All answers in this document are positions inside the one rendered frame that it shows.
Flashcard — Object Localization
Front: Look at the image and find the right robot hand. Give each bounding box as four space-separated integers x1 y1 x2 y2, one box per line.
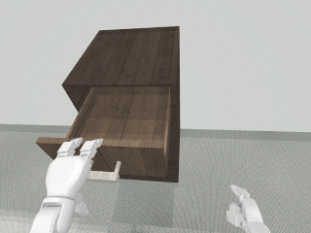
226 184 263 230

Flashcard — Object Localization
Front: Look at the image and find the left robot forearm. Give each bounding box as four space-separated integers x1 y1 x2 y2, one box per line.
30 195 77 233

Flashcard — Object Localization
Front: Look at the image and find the drawer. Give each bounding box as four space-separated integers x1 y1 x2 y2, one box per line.
36 86 172 178

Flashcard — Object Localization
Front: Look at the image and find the right robot forearm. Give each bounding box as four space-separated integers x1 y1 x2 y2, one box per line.
245 220 270 233

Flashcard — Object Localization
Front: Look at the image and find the left robot hand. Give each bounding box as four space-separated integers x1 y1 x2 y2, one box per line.
46 137 104 216

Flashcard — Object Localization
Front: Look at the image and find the handle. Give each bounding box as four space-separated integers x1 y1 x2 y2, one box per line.
86 159 121 184

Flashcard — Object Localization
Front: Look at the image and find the cabinet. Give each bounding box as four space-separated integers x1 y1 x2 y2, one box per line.
62 26 181 183

